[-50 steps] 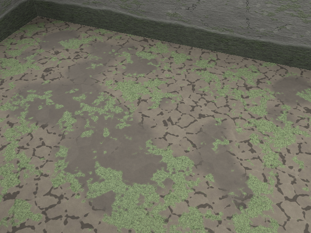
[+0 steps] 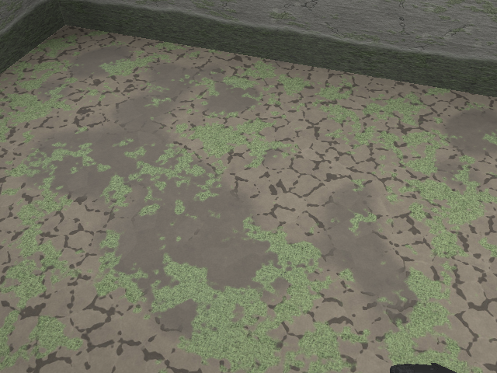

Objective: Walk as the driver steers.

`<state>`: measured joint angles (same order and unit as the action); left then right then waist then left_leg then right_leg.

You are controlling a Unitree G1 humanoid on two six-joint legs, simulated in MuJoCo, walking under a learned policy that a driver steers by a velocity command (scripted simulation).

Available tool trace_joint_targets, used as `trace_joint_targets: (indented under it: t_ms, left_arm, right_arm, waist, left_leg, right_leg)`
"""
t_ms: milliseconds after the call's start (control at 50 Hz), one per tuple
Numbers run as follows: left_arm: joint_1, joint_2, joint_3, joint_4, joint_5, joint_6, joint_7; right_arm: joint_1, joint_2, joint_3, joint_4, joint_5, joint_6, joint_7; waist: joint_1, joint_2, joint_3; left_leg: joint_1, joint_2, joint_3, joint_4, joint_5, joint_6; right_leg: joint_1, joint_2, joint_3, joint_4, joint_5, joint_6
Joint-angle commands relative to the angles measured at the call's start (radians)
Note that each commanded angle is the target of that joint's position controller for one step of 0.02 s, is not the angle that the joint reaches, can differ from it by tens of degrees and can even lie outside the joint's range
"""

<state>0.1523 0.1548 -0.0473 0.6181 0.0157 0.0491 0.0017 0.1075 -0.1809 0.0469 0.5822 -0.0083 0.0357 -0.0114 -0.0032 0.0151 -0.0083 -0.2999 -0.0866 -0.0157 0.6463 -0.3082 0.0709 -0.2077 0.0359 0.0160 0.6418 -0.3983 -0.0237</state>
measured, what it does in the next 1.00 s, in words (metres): stands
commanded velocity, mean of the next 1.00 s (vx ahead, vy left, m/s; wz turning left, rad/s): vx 0.50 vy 0.00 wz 0.00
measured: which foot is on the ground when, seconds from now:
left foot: down 0.00-1.00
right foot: down 0.00-1.00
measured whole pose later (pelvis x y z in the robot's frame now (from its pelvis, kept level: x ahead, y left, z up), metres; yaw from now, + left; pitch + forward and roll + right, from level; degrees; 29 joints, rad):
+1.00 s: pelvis +0.01 +0.00 -0.01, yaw +0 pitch -2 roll +0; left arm 0.18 0.15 -0.05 0.62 0.02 0.05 0.03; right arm 0.13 -0.17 0.05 0.60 -0.01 0.05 -0.02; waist -0.01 0.01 -0.01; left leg -0.31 -0.08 0.00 0.70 -0.35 0.07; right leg -0.22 0.04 0.02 0.69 -0.44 -0.03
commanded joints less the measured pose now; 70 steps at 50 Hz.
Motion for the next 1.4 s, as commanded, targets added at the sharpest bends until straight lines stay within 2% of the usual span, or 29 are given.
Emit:
trace_joint_targets:
  t_ms: [20, 60, 80, 100, 140, 160, 260, 460, 1060, 1100, 1200, 1240, 1280, 1400]
  left_arm:
    - [-0.093, 0.074, 0.021, -0.094, -0.005, -0.015, 0.001]
    - [-0.092, 0.077, 0.022, -0.096, -0.006, -0.013, 0.000]
    - [-0.075, 0.099, 0.032, -0.080, -0.008, -0.011, 0.010]
    - [-0.064, 0.103, 0.035, -0.079, -0.007, -0.009, 0.014]
    - [-0.064, 0.101, 0.037, -0.079, -0.007, -0.005, 0.017]
    - [-0.049, 0.088, 0.029, -0.084, -0.001, -0.005, 0.020]
    - [-0.030, 0.082, 0.026, -0.077, 0.006, -0.010, 0.026]
    - [-0.017, 0.083, 0.025, -0.069, 0.004, -0.007, 0.031]
    - [-0.035, 0.065, 0.015, -0.083, 0.005, -0.013, 0.024]
    - [-0.021, 0.064, 0.015, -0.077, 0.003, -0.009, 0.022]
    - [0.002, 0.043, 0.003, -0.054, 0.004, -0.008, 0.022]
    - [0.008, 0.046, 0.001, -0.037, 0.002, -0.012, 0.024]
    - [0.015, 0.065, 0.005, -0.018, -0.001, -0.016, 0.025]
    - [0.046, 0.081, 0.010, 0.022, -0.016, -0.018, 0.031]
  right_arm:
    - [-0.102, -0.068, -0.021, -0.096, 0.001, -0.021, -0.001]
    - [-0.095, -0.067, -0.021, -0.093, -0.002, -0.023, -0.002]
    - [-0.118, -0.055, -0.020, -0.102, -0.003, -0.016, -0.007]
    - [-0.111, -0.053, -0.019, -0.099, -0.006, -0.014, -0.010]
    - [-0.105, -0.054, -0.019, -0.094, -0.006, -0.014, -0.012]
    - [-0.061, -0.060, -0.019, -0.080, -0.014, -0.009, -0.016]
    - [-0.055, -0.068, -0.023, -0.071, -0.003, -0.004, -0.014]
    - [-0.040, -0.069, -0.026, -0.059, -0.007, 0.001, -0.017]
    - [-0.058, -0.057, -0.016, -0.075, -0.007, 0.000, -0.011]
    - [-0.040, -0.049, -0.012, -0.068, -0.007, 0.003, -0.017]
    - [-0.004, -0.050, -0.008, -0.037, 0.001, 0.004, -0.015]
    - [0.003, -0.048, -0.007, -0.016, 0.001, -0.001, -0.012]
    - [0.015, -0.056, -0.011, 0.006, 0.000, -0.003, -0.011]
    - [0.052, -0.068, -0.019, 0.057, 0.010, -0.010, -0.020]
  waist:
    - [-0.006, -0.046, -0.017]
    - [-0.007, -0.041, -0.021]
    - [-0.008, -0.051, -0.025]
    - [-0.005, -0.050, -0.034]
    - [-0.004, -0.040, -0.038]
    - [-0.012, -0.011, -0.036]
    - [-0.004, 0.007, -0.053]
    - [-0.005, -0.022, -0.065]
    - [-0.007, -0.011, -0.039]
    - [-0.010, -0.002, -0.041]
    - [-0.007, -0.009, 0.014]
    - [-0.006, -0.009, 0.040]
    - [-0.009, -0.013, 0.039]
    - [-0.005, -0.021, -0.048]
  left_leg:
    - [0.007, 0.079, -0.098, -0.106, 0.055, -0.015]
    - [0.018, 0.078, -0.093, -0.093, 0.080, -0.013]
    - [-0.011, 0.069, -0.077, -0.071, 0.113, 0.001]
    - [-0.021, 0.066, -0.070, -0.063, 0.128, 0.002]
    - [-0.024, 0.067, -0.066, -0.057, 0.150, 0.003]
    - [-0.003, 0.080, -0.069, -0.062, 0.210, 0.003]
    - [0.001, 0.098, -0.094, -0.064, 0.279, 0.021]
    - [-0.002, 0.090, -0.074, -0.036, 0.310, 0.018]
    - [-0.035, 0.100, -0.089, -0.087, 0.156, 0.008]
    - [-0.022, 0.105, -0.101, -0.096, 0.123, 0.015]
    - [-0.046, 0.129, -0.144, -0.199, 0.002, 0.014]
    - [-0.027, 0.131, -0.149, -0.249, 0.025, 0.002]
    - [0.019, 0.131, -0.148, -0.274, 0.116, -0.002]
    - [0.138, 0.144, -0.135, -0.282, 0.315, 0.001]
  right_leg:
    - [-0.042, -0.058, 0.096, -0.137, 0.034, -0.041]
    - [-0.041, -0.058, 0.099, -0.135, 0.051, -0.043]
    - [0.000, -0.069, 0.112, -0.120, 0.119, -0.048]
    - [0.021, -0.080, 0.122, -0.112, 0.155, -0.055]
    - [0.032, -0.083, 0.123, -0.100, 0.190, -0.060]
    - [0.019, -0.068, 0.094, -0.077, 0.225, -0.051]
    - [0.037, -0.037, 0.053, -0.025, 0.240, -0.034]
    - [0.049, -0.047, 0.061, -0.013, 0.319, -0.040]
    - [-0.005, -0.043, 0.069, -0.051, 0.143, -0.036]
    - [-0.012, -0.041, 0.068, -0.059, 0.110, -0.033]
    - [-0.005, -0.045, 0.084, -0.137, 0.024, -0.031]
    - [0.010, -0.062, 0.106, -0.199, 0.073, -0.029]
    - [0.039, -0.075, 0.116, -0.238, 0.170, -0.026]
    - [0.124, -0.096, 0.115, -0.274, 0.369, -0.018]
